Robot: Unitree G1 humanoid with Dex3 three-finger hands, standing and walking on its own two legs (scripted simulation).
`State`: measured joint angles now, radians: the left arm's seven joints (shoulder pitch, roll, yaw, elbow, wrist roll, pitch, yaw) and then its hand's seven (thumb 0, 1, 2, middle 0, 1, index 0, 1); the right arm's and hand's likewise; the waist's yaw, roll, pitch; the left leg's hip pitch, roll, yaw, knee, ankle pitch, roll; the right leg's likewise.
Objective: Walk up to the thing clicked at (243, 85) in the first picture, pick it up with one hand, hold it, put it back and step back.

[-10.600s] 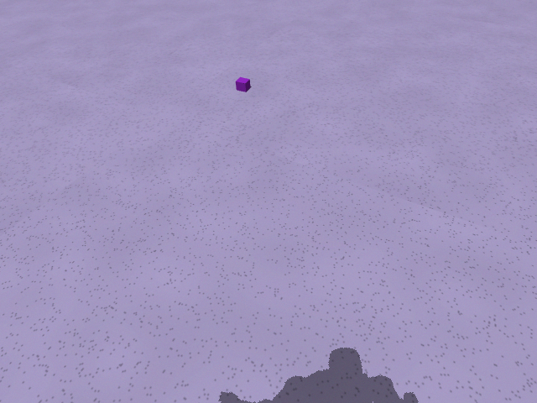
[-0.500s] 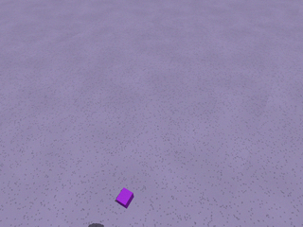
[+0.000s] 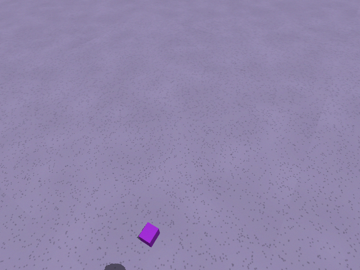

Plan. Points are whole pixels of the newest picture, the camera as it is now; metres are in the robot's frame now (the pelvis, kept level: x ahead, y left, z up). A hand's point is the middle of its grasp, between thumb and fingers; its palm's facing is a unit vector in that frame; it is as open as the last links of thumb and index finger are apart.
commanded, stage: stand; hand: left
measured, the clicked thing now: (149, 234) +0.45 +0.21 -0.75
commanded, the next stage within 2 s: walk up in 0.08 s
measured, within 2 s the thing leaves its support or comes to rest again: neither
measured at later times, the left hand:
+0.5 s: hand out of the picture +0.09 +0.22 -0.16, palm faces -0.04 -0.94 -0.33, open 7.4 cm
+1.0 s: hand out of the picture +0.13 +0.22 -0.17, palm faces -0.09 -0.95 -0.32, open 7.4 cm
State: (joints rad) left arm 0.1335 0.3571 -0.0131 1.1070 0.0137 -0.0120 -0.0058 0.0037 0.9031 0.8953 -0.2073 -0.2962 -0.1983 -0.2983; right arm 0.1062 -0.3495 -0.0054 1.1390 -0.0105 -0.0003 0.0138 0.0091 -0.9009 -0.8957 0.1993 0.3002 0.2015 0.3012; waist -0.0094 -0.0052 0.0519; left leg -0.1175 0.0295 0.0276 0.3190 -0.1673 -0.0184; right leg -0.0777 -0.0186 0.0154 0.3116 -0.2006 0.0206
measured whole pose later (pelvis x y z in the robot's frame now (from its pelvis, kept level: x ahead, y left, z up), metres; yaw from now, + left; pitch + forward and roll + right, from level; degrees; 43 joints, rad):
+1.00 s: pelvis +0.02 -0.03 -0.01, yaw -4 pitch -2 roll +0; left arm 0.14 0.37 0.04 0.94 0.02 0.04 -0.02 0.00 0.90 0.90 -0.21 -0.30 -0.20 -0.30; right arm 0.18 -0.36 -0.03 1.00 -0.02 -0.03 -0.03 0.01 -0.90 -0.90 0.20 0.30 0.20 0.30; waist -0.01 -0.05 0.10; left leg -0.18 0.02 0.02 0.51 -0.27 0.00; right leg -0.17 0.04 0.06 0.57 -0.35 -0.03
